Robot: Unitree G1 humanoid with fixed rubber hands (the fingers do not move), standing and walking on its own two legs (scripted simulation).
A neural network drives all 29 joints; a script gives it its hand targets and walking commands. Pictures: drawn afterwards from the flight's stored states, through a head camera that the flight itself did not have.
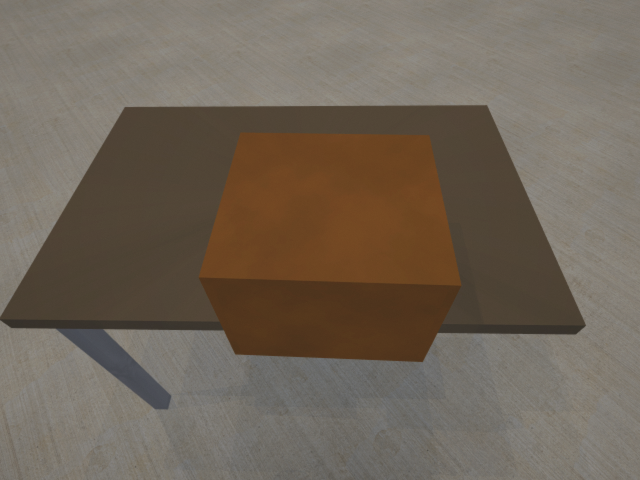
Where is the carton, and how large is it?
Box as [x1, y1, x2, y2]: [199, 132, 460, 361]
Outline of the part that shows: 240,132 199,274 200,281 234,352 236,354 422,361 460,287 459,276 429,136 384,134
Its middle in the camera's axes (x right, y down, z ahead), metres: +0.02 +0.01 +0.60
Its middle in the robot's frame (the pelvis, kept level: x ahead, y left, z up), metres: +0.43 +0.01 +0.00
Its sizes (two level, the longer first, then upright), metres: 0.294 0.271 0.223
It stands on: a table, 0.66 m high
